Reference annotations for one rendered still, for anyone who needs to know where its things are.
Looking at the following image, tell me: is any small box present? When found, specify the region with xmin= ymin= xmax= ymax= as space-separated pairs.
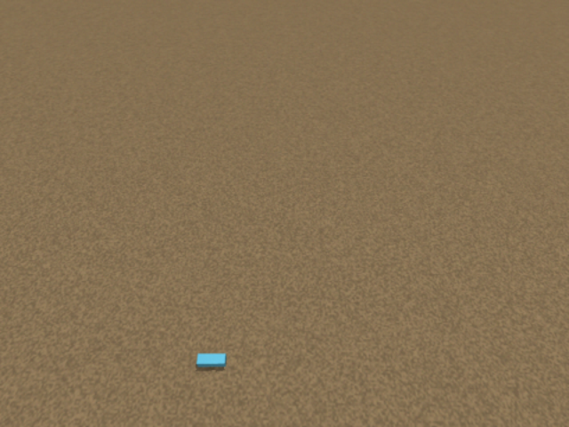
xmin=196 ymin=353 xmax=227 ymax=367

